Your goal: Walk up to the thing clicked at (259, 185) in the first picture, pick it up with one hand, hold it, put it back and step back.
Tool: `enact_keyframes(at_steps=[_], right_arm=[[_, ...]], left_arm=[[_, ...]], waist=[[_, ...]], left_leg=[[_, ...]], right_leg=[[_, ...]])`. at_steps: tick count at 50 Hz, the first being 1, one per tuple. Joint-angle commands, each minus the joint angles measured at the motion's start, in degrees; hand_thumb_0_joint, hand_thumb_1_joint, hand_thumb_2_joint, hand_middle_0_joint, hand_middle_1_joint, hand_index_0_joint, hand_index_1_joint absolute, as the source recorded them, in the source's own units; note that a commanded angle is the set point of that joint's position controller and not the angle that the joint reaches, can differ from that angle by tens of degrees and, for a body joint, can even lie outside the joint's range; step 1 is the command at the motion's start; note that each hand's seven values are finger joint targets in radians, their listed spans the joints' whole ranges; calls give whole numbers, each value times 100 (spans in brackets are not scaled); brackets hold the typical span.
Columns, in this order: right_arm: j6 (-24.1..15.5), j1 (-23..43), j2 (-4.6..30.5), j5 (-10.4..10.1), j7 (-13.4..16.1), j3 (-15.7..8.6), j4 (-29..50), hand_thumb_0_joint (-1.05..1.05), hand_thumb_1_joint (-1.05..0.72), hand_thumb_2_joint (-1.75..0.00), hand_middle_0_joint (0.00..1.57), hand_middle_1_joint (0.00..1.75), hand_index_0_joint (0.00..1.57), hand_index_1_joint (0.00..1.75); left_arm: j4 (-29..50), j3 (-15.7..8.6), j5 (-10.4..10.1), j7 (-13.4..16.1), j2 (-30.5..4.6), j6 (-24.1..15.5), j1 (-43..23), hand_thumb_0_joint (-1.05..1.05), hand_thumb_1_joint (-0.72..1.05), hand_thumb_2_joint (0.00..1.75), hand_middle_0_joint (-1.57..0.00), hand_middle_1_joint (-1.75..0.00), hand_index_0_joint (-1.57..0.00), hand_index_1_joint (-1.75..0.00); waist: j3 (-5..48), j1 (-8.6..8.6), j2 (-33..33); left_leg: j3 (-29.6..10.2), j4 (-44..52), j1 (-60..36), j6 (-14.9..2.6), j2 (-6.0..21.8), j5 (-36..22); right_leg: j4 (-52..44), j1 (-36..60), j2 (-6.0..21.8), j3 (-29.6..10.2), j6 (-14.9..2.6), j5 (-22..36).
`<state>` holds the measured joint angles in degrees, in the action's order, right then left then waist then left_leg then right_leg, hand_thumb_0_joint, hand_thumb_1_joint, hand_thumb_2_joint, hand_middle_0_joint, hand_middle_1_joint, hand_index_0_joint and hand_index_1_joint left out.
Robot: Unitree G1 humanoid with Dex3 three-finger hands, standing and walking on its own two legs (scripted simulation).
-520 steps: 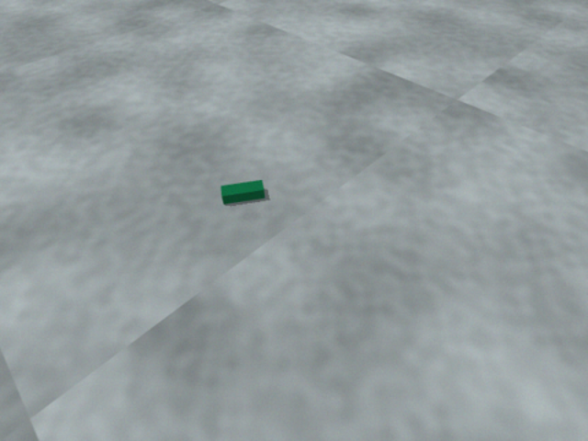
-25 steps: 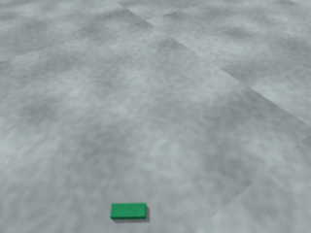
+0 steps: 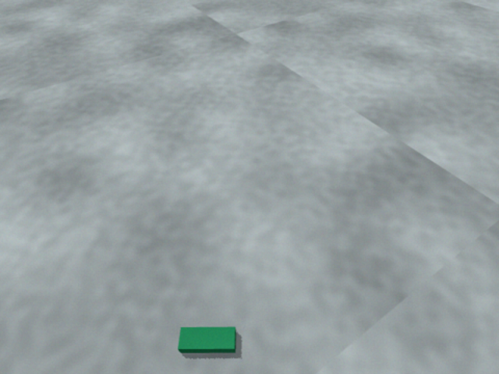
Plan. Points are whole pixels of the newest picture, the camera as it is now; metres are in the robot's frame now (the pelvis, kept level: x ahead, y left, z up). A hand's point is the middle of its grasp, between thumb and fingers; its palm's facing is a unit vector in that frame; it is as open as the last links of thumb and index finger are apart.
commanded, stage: stand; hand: left
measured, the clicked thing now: (208, 339) +0.38 +0.19 -0.76
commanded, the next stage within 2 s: walk up in 0.18 s
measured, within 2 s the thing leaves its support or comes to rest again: neither
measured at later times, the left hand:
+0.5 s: hand out of the picture +0.06 +0.29 -0.18, palm faces -0.05 -0.92 -0.38, open 7.4 cm
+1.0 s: hand out of the picture -0.06 +0.27 -0.17, palm faces -0.09 -0.92 -0.38, open 7.4 cm
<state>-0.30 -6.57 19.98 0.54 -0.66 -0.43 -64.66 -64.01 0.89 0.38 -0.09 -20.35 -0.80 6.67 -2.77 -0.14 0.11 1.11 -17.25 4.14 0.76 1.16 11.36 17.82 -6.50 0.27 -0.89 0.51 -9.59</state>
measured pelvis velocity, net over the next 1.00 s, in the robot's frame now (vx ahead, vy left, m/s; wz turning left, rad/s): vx -0.18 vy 0.02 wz -0.07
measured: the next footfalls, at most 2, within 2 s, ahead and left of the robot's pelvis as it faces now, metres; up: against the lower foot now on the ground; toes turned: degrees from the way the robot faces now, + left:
left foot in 0.52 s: -0.05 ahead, +0.15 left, +0.00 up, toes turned -2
right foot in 0.92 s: -0.16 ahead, -0.11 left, +0.00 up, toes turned -1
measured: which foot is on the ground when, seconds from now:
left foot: down 0.00-0.36, up 0.38-0.50, down 0.52-0.94, up 0.96-1.00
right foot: down 0.00-0.52, up 0.54-0.90, down 0.92-1.00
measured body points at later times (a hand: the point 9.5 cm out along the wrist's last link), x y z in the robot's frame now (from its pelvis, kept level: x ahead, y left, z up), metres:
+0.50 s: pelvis -0.07 +0.03 -0.03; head +0.00 +0.04 +0.42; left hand +0.07 +0.34 -0.15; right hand +0.03 -0.31 -0.14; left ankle -0.09 +0.14 -0.74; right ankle +0.00 -0.12 -0.75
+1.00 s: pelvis -0.18 +0.02 -0.03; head -0.12 +0.01 +0.42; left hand -0.06 +0.32 -0.14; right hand -0.10 -0.31 -0.15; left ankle -0.13 +0.15 -0.72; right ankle -0.20 -0.10 -0.75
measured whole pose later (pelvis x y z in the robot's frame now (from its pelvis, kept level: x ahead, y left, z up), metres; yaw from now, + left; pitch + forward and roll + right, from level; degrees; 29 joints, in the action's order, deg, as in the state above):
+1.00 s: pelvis -0.18 +0.02 -0.03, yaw -4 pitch -2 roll +0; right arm 3.3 -7.0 22.8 0.3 1.8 -3.3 -49.6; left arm -48.1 -4.1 1.8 -0.8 -21.0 3.8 8.1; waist -10.7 -0.2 -1.1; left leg -4.4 -53.3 26.3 0.0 -1.0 27.9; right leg 37.9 -14.6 -1.6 -2.3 -0.9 -21.1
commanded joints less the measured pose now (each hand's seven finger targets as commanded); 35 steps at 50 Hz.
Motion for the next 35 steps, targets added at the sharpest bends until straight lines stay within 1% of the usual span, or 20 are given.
enact_keyframes(at_steps=[1, 8, 9, 10, 13, 16, 18, 19, 20, 22, 23, 24, 25, 26, 27, 28, 29, 31, 32, 35], right_arm=[[-124, 170, 1199, 3, 103, -218, 335, 0, -90, -90, 20, 30, 20, 30], [-128, 165, 1217, 3, 101, -216, 326, 0, -90, -90, 20, 30, 20, 30], [-22, 347, 1448, -32, 116, -332, 362, 0, -90, -90, 20, 30, 20, 30], [11, 235, 1416, -80, 131, -343, 447, 0, -90, -90, 20, 30, 20, 30], [88, 146, 1414, -118, 132, -428, 640, 0, -90, -90, 20, 30, 20, 30], [193, 120, 1319, -103, 136, -456, 810, 0, -90, -90, 20, 30, 20, 30], [270, -84, 1232, -84, 126, -488, 890, 0, -90, -90, 20, 30, 20, 30], [317, -276, 1198, -33, 116, -513, 931, 0, -90, -90, 20, 30, 20, 30], [349, -413, 1194, -33, 95, -523, 996, 0, -90, -90, 20, 30, 20, 30], [324, -591, 1243, -64, 75, -583, 1089, 0, -90, -90, 20, 30, 20, 30], [280, -723, 1255, -58, 88, -600, 1089, 0, -90, -90, 20, 30, 20, 30], [224, -870, 1303, 8, 112, -634, 1085, 0, -90, -90, 20, 30, 20, 30], [174, -771, 1507, 97, 133, -655, 1112, 0, -90, -90, 20, 30, 20, 30], [126, -651, 1956, 211, 135, -773, 1191, 0, -90, -90, 20, 30, 20, 30], [100, -501, 2098, 201, 144, -817, 1326, 0, -90, -90, 20, 30, 20, 30], [106, -310, 2276, 158, 150, -831, 1488, 0, -90, -90, 20, 30, 20, 30], [86, -102, 2114, 140, 200, -813, 1537, 0, -90, -90, 20, 30, 20, 30], [52, 333, 1746, 182, 292, -707, 1672, 0, -90, -90, 20, 30, 20, 30], [39, 216, 1652, 146, 324, -693, 1722, 0, -90, -90, 20, 30, 20, 30], [42, -377, 1590, 95, 372, -710, 1695, 0, -90, -90, 20, 30, 20, 30]], left_arm=[[312, -260, 10, 88, -1250, -128, -194, 0, 90, 90, -20, -30, -20, -30], [301, -261, 2, 83, -1233, -118, -205, 0, 90, 90, -20, -30, -20, -30], [438, -547, -63, 115, -1543, -28, -248, 0, 90, 90, -20, -30, -20, -30], [514, -549, -91, 141, -1498, 4, -135, 0, 90, 90, -20, -30, -20, -30], [742, -602, -92, 148, -1451, 87, -133, 0, 90, 90, -20, -30, -20, -30], [990, -649, -56, 141, -1577, 169, -297, 0, 90, 90, -20, -30, -20, -30], [1203, -696, 9, 151, -1765, 211, -521, 0, 90, 90, -20, -30, -20, -30], [1320, -703, 75, 159, -1798, 224, -666, 0, 90, 90, -20, -30, -20, -30], [1426, -714, 131, 155, -1789, 234, -692, 0, 90, 90, -20, -30, -20, -30], [1605, -681, 172, 179, -1690, 239, -951, 0, 90, 90, -20, -30, -20, -30], [1665, -659, 172, 188, -1625, 256, -960, 0, 90, 90, -20, -30, -20, -30], [1732, -638, 127, 186, -1582, 299, -1025, 0, 90, 90, -20, -30, -20, -30], [1807, -597, 65, 171, -1356, 354, -820, 0, 90, 90, -20, -30, -20, -30], [1886, -566, 36, 190, -1076, 379, -738, 0, 90, 90, -20, -30, -20, -30], [1839, -619, 86, 225, -1145, 438, -447, 0, 90, 90, -20, -30, -20, -30], [1796, -634, 116, 269, -1202, 455, -440, 0, 90, 90, -20, -30, -20, -30], [1724, -699, 138, 283, -1287, 461, -535, 0, 90, 90, -20, -30, -20, -30], [1615, -710, 36, 243, -1330, 463, -71, 0, 90, 90, -20, -30, -20, -30], [1656, -736, 44, 218, -1368, 457, 22, 0, 90, 90, -20, -30, -20, -30], [1905, -775, 118, 180, -1270, 406, -194, 0, 90, 90, -20, -30, -20, -30]], waist=[[424, -11, -4], [380, 13, -13], [-244, 75, 46], [8, 58, 62], [750, 23, 42], [825, 7, 310], [706, 2, 896], [597, -56, 1187], [520, -76, 1172], [535, -232, 1121], [610, -267, 1028], [600, -378, 716], [466, -263, -341], [340, -177, -1481], [468, -48, -880], [605, -177, -1126], [405, -126, -932], [318, 238, -749], [359, 232, -784], [548, -91, -594]], left_leg=[[-467, 236, -70, -164, 660, -931], [-494, 273, 48, -171, 664, -813], [-574, -283, 347, -263, 598, -1911], [-495, -485, 241, -293, 620, -2320], [-386, -1069, 67, -385, 516, -2292], [-224, -1823, 240, -334, 172, -1326], [-100, -2802, 503, -273, -270, 497], [-216, -3361, 665, -311, -349, 1846], [-483, -3720, 679, -371, -250, 2303], [-647, -3393, 711, -426, -104, 2034], [-484, -2670, 804, -381, -102, 1525], [-410, -1733, 762, -382, -8, 487], [-1069, -643, 795, -499, 507, -1024], [-2388, -337, 343, -820, 1364, -2579], [-2354, -564, 693, -1318, 1802, -3439], [-2865, -352, 952, -1617, 2135, -3100], [-2791, -330, 1105, -1672, 2109, -2651], [-1791, -792, 576, -1348, 1451, -2781], [-1689, -1002, 196, -1317, 1385, -3037], [-1663, -1279, -626, -1409, 1399, -3702]], right_leg=[[-171, 40, 709, -511, -187, 1150], [-186, 123, 701, -511, -181, 977], [329, -323, 625, -526, -208, 2168], [486, -268, 611, -454, -243, 2475], [808, -114, 668, -460, -482, 2603], [668, -486, 1111, -914, -858, 2495], [471, -842, 1688, -1484, -1347, 2495], [379, -1128, 1986, -1722, -1582, 2347], [445, -1403, 2045, -1689, -1635, 2124], [942, -1449, 1754, -1394, -1385, 2187], [1277, -1162, 1517, -1202, -1166, 2129], [1770, -1142, 1203, -982, -897, 1770], [2620, -1263, 466, -624, -549, 883], [3593, -2227, -497, -365, -265, -1435], [4367, -2010, -662, -825, -191, -2622], [4918, -1967, -826, -1155, -180, -2982], [5422, -1991, -735, -1306, -157, -2701], [5651, -2442, -696, -1297, -90, -2077], [5630, -2540, -623, -1190, -47, -1987], [4822, -2571, -546, -994, 135, -2098]])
